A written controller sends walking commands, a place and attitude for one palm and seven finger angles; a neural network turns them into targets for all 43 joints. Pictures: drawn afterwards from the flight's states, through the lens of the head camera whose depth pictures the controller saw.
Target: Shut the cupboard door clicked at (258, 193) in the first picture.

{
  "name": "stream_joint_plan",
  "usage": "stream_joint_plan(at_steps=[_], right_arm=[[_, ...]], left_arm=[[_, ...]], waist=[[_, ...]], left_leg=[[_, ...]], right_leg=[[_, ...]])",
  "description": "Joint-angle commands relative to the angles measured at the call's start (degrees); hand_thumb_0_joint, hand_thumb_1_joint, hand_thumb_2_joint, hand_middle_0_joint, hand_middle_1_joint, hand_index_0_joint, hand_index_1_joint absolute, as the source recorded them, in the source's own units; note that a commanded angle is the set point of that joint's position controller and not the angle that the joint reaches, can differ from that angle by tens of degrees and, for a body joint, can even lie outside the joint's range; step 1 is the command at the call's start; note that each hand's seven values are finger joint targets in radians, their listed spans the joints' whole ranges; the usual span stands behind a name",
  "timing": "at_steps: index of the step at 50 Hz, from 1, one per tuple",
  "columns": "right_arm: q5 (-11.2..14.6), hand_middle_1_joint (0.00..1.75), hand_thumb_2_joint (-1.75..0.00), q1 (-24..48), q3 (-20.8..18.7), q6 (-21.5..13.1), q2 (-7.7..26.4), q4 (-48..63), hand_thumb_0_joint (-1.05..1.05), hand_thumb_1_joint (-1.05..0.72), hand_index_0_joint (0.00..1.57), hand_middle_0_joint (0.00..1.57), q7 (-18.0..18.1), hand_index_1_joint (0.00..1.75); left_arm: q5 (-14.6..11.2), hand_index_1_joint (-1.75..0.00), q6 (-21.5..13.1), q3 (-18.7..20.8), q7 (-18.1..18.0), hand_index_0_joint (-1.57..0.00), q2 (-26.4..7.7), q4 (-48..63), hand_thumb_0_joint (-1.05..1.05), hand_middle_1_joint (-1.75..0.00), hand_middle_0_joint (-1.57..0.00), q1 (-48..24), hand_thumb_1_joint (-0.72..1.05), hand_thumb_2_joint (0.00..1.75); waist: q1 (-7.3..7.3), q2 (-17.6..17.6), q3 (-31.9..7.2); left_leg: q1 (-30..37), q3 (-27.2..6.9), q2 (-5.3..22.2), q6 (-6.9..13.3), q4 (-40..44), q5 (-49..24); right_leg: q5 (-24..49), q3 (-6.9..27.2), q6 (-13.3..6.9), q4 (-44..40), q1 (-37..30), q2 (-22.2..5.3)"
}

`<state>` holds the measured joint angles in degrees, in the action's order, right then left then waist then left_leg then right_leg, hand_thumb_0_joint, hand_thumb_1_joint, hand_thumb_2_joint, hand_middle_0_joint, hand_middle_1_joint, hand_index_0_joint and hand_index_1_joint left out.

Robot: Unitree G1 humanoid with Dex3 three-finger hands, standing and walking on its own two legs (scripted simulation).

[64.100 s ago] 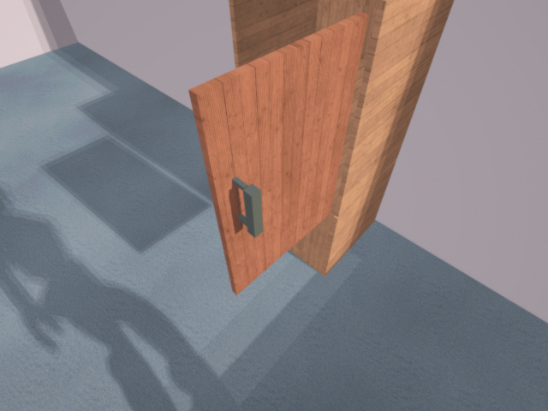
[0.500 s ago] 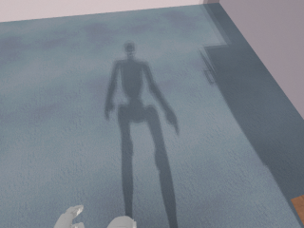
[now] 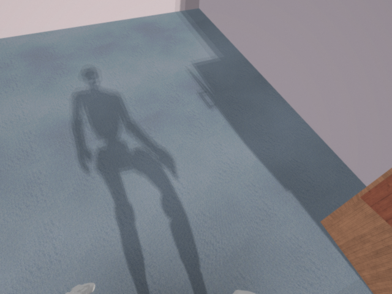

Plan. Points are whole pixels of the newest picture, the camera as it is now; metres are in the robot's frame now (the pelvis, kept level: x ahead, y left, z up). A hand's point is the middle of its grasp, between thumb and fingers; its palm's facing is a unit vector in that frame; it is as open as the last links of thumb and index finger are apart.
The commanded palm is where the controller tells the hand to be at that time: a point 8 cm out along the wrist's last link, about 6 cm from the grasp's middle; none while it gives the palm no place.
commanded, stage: turn to face it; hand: left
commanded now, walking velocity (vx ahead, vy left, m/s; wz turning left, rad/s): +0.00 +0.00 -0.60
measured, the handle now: out of the picture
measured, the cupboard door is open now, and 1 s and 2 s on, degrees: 8 8 8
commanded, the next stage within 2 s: take the last steps up to it in 1.56 s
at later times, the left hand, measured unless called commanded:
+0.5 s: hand (125, 279) +0.17 +0.18 -0.18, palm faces -0.26 -0.95 -0.19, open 7.4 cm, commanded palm none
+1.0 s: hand (167, 260) +0.21 +0.08 -0.16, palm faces -0.54 -0.81 -0.25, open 7.4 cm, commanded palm none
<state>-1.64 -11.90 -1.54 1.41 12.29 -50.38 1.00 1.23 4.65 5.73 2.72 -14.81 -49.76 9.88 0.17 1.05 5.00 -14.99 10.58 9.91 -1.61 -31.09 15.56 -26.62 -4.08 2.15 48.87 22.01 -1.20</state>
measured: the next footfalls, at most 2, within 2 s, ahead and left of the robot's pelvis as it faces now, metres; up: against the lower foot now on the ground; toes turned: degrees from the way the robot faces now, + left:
right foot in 0.08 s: +0.03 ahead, -0.14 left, +0.00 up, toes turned -7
left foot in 0.38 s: +0.10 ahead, +0.10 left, +0.00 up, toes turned -10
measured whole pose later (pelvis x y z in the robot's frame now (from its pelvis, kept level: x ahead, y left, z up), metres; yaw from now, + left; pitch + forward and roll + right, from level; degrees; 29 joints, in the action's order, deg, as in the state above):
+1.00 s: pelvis +0.03 -0.04 +0.00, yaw -35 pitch +2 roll +1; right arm -0.4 -8.9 -3.0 3.3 15.1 -50.3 0.8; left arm 1.4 2.4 3.2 0.7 -12.2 -50.9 11.3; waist -0.1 0.6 4.5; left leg -27.5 2.0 3.8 -5.5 -53.5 23.7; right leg -16.7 3.4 -1.1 29.7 14.5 1.4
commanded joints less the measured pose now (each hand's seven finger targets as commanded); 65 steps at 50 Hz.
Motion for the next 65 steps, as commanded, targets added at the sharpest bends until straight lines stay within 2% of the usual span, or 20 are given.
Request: stream_joint_plan(at_steps=[1, 2, 3, 4, 9, 17, 18, 19, 20, 25, 33, 35, 36, 37, 40, 43, 53, 56, 60, 65], right_arm=[[0.06, 0.30, -0.90, 0.57, -4.26, -0.55, 13.21, 3.33, 0.00, -0.90, 0.20, 0.20, 0.42, 0.30], [0.42, 0.30, -0.90, 1.04, -4.27, -0.47, 12.18, 3.72, 0.00, -0.90, 0.20, 0.20, 0.19, 0.30], [0.92, 0.30, -0.90, 1.46, -3.39, -0.29, 7.68, 5.65, 0.00, -0.90, 0.20, 0.20, -0.12, 0.30], [0.74, 0.30, -0.90, 5.18, -2.69, 0.25, 7.43, 7.85, 0.00, -0.90, 0.20, 0.20, -0.01, 0.30], [0.78, 0.30, -0.90, 3.13, -2.58, 0.10, 7.80, 4.83, 0.00, -0.90, 0.20, 0.20, 0.31, 0.30], [1.29, 0.30, -0.90, -3.40, -2.22, -0.94, 6.68, 3.72, 0.00, -0.90, 0.20, 0.20, 0.62, 0.30], [0.92, 0.30, -0.90, -4.96, -2.54, -1.58, 9.40, 3.44, 0.00, -0.90, 0.20, 0.20, 0.87, 0.30], [-0.04, 0.30, -0.90, -5.64, -3.53, -1.98, 15.42, 3.82, 0.00, -0.90, 0.20, 0.20, 1.00, 0.30], [0.02, 0.30, -0.90, -7.03, -3.57, -1.69, 16.65, 4.63, 0.00, -0.90, 0.20, 0.20, 1.18, 0.30], [-0.24, 0.30, -0.90, -0.89, -2.21, -2.07, 11.08, 5.16, 0.00, -0.90, 0.20, 0.20, 1.80, 0.30], [-0.26, 0.30, -0.90, -3.15, -3.96, -1.14, 13.32, 2.31, 0.00, -0.90, 0.20, 0.20, 0.72, 0.30], [0.27, 0.30, -0.90, -1.34, -4.25, -0.87, 13.48, 2.60, 0.00, -0.90, 0.20, 0.20, 0.32, 0.30], [0.75, 0.30, -0.90, -0.74, -4.06, -0.80, 11.40, 3.35, 0.00, -0.90, 0.20, 0.20, -0.02, 0.30], [0.92, 0.30, -0.90, 2.55, -2.71, -0.62, 6.47, 6.57, 0.00, -0.90, 0.20, 0.20, -0.27, 0.30], [0.87, 0.30, -0.90, 5.15, -2.50, 0.11, 8.66, 6.34, 0.00, -0.90, 0.20, 0.20, 0.99, 0.30], [0.76, 0.30, -0.90, 2.53, -2.25, 0.29, 7.59, 4.16, 0.00, -0.90, 0.20, 0.20, 0.30, 0.30], [1.43, 0.30, -0.90, -2.11, -2.18, -0.79, 7.08, 4.03, 0.00, -0.90, 0.20, 0.20, 0.63, 0.30], [-0.11, 0.30, -0.90, -6.31, -3.50, -1.44, 17.08, 4.76, 0.00, -0.90, 0.20, 0.20, 1.13, 0.30], [-0.39, 0.30, -0.90, 1.08, -2.12, -1.79, 12.04, 6.03, 0.00, -0.90, 0.20, 0.20, 1.59, 0.30], [-0.44, 0.30, -0.90, -2.70, -2.88, -1.25, 12.22, 3.03, 0.00, -0.90, 0.20, 0.20, 1.28, 0.30]], left_arm=[[-0.02, -0.30, -1.92, 0.29, -0.26, -0.20, -3.26, 4.15, 0.00, -0.30, -0.20, 2.29, 0.90, 0.90], [0.22, -0.30, -2.41, 0.87, -0.54, -0.20, -5.69, 3.15, 0.00, -0.30, -0.20, 5.52, 0.90, 0.90], [0.82, -0.30, -3.28, 1.88, -1.27, -0.20, -12.01, 2.74, 0.00, -0.30, -0.20, 7.48, 0.90, 0.90], [0.05, -0.30, -3.24, 2.00, -1.92, -0.20, -15.05, 2.05, 0.00, -0.30, -0.20, 9.65, 0.90, 0.90], [0.16, -0.30, -3.36, 0.86, -3.29, -0.20, -9.14, 4.20, 0.00, -0.30, -0.20, 0.23, 0.90, 0.90], [-0.01, -0.30, -2.49, 1.30, -2.80, -0.20, -9.91, 4.07, 0.00, -0.30, -0.20, -2.27, 0.90, 0.90], [-0.53, -0.30, -2.11, 0.81, -2.60, -0.20, -7.45, 4.75, 0.00, -0.30, -0.20, -1.77, 0.90, 0.90], [-1.02, -0.30, -1.92, 0.07, -1.99, -0.20, -3.72, 5.61, 0.00, -0.30, -0.20, 0.88, 0.90, 0.90], [-0.42, -0.30, -2.45, -0.27, -1.80, -0.20, -4.81, 6.74, 0.00, -0.30, -0.20, -0.83, 0.90, 0.90], [-0.17, -0.30, -1.47, 0.46, -0.42, -0.20, -3.86, 4.07, 0.00, -0.30, -0.20, -1.70, 0.90, 0.90], [-0.20, -0.30, -1.81, -0.35, -0.12, -0.20, -2.19, 5.14, 0.00, -0.30, -0.20, -3.95, 0.90, 0.90], [-0.09, -0.30, -2.38, 0.11, -0.44, -0.20, -4.05, 3.83, 0.00, -0.30, -0.20, 1.11, 0.90, 0.90], [0.27, -0.30, -3.07, 0.89, -0.92, -0.20, -8.16, 2.52, 0.00, -0.30, -0.20, 5.67, 0.90, 0.90], [0.53, -0.30, -3.65, 2.00, -1.86, -0.20, -14.52, 1.46, 0.00, -0.30, -0.20, 8.12, 0.90, 0.90], [-0.31, -0.30, -3.42, 1.61, -3.57, -0.20, -11.85, 2.19, 0.00, -0.30, -0.20, 4.61, 0.90, 0.90], [-0.17, -0.30, -3.74, 0.51, -3.48, -0.20, -9.23, 3.64, 0.00, -0.30, -0.20, 0.38, 0.90, 0.90], [-0.19, -0.30, -2.86, 1.17, -3.00, -0.20, -10.42, 3.41, 0.00, -0.30, -0.20, -1.87, 0.90, 0.90], [-0.70, -0.30, -2.60, -0.10, -2.00, -0.20, -4.76, 5.53, 0.00, -0.30, -0.20, 1.08, 0.90, 0.90], [-0.18, -0.30, -1.81, 0.51, -0.69, -0.20, -4.97, 3.45, 0.00, -0.30, -0.20, -0.15, 0.90, 0.90], [-0.17, -0.30, -1.50, -0.52, -0.42, -0.20, -2.46, 3.91, 0.00, -0.30, -0.20, -2.59, 0.90, 0.90]], waist=[[0.83, 9.90, -7.40], [2.49, 4.04, -8.47], [3.82, -15.17, -7.97], [5.70, -17.92, -6.60], [0.27, -12.03, -7.89], [-2.41, -9.31, -8.38], [-2.81, -2.52, -9.02], [-2.13, 15.12, -10.31], [-3.20, 14.41, -9.45], [-0.48, 8.92, -6.47], [-2.07, 11.70, -7.83], [0.89, 8.78, -8.64], [3.12, -0.69, -10.84], [4.82, -19.40, -8.74], [3.11, -16.55, -7.81], [0.10, -10.13, -9.08], [-2.58, -9.50, -8.46], [-3.09, 15.86, -10.10], [-0.03, 9.75, -6.26], [-2.02, 10.76, -7.54]], left_leg=[[1.24, -4.21, 10.15, 5.06, 1.99, -12.02], [-3.14, -2.12, 7.26, 2.26, -4.97, -6.97], [-15.51, 2.29, -1.01, -1.94, -17.92, 13.16], [-20.72, -4.45, -4.85, -2.47, -29.50, 22.15], [-17.73, -10.01, -3.92, -3.42, -31.54, 9.76], [1.18, -7.89, -8.16, -2.40, 1.65, -0.88], [7.57, -13.01, -3.25, -0.75, 10.22, -2.28], [13.47, -27.35, 10.93, 4.89, 14.06, -8.15], [9.79, -31.77, 18.13, 10.26, 14.05, -14.70], [8.81, -12.78, 9.39, 8.69, 10.25, -29.58], [8.59, -6.01, 10.74, 7.51, 5.69, -24.90], [3.15, -3.03, 8.92, 3.71, -1.62, -19.25], [-3.87, -0.03, 5.12, 0.28, -11.04, -9.68], [-20.26, 1.29, -4.39, -3.12, -24.48, 20.78], [-25.41, -11.58, -3.01, -3.07, -37.36, 15.69], [-18.23, -9.95, -3.78, -4.00, -32.27, 8.85], [1.12, -8.56, -8.36, -2.75, 1.44, -1.89], [10.60, -32.37, 17.97, 10.16, 14.09, -15.83], [5.39, -18.04, 10.29, 9.84, 11.78, -22.03], [7.90, -10.93, 8.95, 9.21, 8.93, -25.65]], right_leg=[[10.67, -2.62, -1.42, -16.53, -9.44, 1.62], [15.68, 0.74, -2.76, -23.63, -15.77, -0.65], [24.79, 20.37, -7.84, -31.41, -22.11, -14.51], [35.60, 28.66, -13.13, -31.92, -17.87, -21.38], [37.62, 18.22, -13.00, -26.72, -13.95, -12.66], [28.40, 22.01, -8.78, -21.92, -4.97, -8.30], [20.74, 18.66, -5.70, -17.10, 0.95, -3.57], [2.58, 10.47, -2.15, -4.71, 9.65, 4.53], [-9.06, 6.49, -1.08, 7.34, 9.80, 3.30], [-0.41, 4.34, 1.17, 17.92, 10.53, -0.49], [2.54, -1.84, -0.46, -7.53, -1.52, 1.32], [14.34, -1.99, -1.76, -21.07, -12.16, 1.68], [23.25, 6.21, -4.16, -27.54, -21.27, -5.11], [41.63, 26.10, -10.69, -29.56, -25.77, -19.26], [44.95, 25.54, -14.90, -27.47, -21.71, -17.28], [45.50, 17.32, -13.01, -25.73, -16.88, -12.21], [32.95, 23.42, -9.10, -21.43, -6.50, -7.92], [-10.60, 6.60, -1.20, 6.87, 8.87, 4.63], [-2.41, 5.72, 0.44, 18.36, 9.31, 0.00], [-1.13, 0.77, 0.21, 1.76, 2.50, 0.76]])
